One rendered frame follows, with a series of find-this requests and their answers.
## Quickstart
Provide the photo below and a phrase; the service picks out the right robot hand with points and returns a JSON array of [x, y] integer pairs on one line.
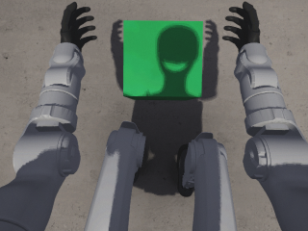
[[250, 32]]

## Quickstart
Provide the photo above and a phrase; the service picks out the left robot upper arm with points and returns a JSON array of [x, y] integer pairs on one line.
[[42, 161]]

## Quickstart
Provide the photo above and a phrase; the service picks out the left robot forearm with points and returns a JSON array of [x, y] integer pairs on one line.
[[59, 95]]

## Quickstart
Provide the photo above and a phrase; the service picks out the carton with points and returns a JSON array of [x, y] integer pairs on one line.
[[162, 59]]

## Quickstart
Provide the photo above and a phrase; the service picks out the right robot upper arm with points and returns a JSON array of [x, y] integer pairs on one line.
[[280, 164]]

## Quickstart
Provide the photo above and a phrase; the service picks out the left robot foot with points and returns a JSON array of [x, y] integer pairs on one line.
[[136, 175]]

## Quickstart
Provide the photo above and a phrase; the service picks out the left robot hand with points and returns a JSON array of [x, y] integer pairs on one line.
[[70, 31]]

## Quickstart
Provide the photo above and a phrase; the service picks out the right robot forearm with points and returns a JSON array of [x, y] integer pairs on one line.
[[263, 100]]

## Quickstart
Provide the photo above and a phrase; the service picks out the robot left thigh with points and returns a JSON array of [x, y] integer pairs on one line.
[[110, 206]]

